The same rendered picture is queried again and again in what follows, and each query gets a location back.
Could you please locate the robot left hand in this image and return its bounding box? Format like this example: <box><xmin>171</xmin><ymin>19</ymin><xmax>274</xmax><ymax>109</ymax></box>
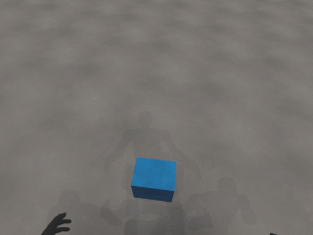
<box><xmin>41</xmin><ymin>212</ymin><xmax>71</xmax><ymax>235</ymax></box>

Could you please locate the carton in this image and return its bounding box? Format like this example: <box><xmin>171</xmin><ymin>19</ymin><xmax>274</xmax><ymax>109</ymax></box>
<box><xmin>131</xmin><ymin>157</ymin><xmax>176</xmax><ymax>203</ymax></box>

